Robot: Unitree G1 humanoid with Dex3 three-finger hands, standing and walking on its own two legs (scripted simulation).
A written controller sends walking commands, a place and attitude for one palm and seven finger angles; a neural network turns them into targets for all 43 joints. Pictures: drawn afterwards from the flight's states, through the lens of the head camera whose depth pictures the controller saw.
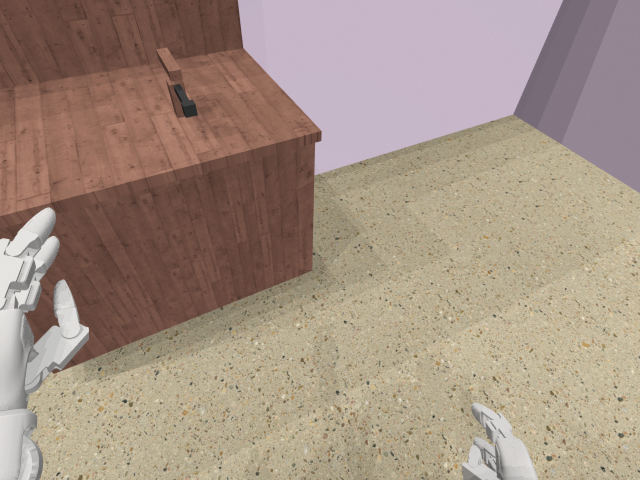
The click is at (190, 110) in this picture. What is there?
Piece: tap's lever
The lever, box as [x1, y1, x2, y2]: [181, 100, 197, 117]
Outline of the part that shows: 192,100 181,102 182,109 186,117 197,114 195,104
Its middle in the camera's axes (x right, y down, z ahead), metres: -0.31 -0.30 +0.90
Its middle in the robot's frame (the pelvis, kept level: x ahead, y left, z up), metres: +0.86 +0.37 +0.01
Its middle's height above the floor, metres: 0.78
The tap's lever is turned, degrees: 0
